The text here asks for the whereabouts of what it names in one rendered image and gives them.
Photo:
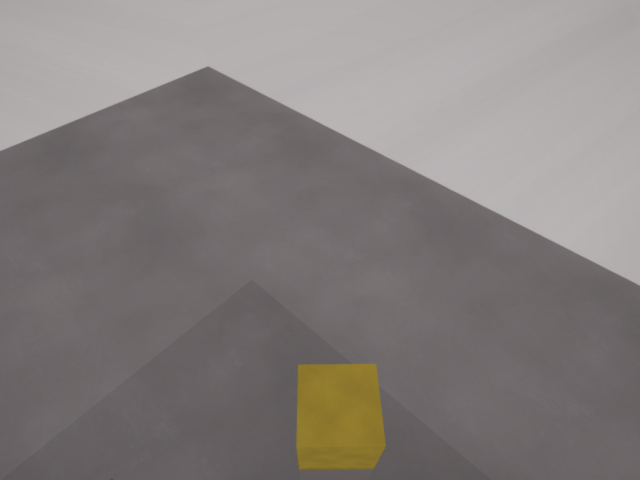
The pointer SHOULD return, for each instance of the carton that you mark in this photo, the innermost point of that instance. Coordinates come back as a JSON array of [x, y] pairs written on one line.
[[339, 417]]

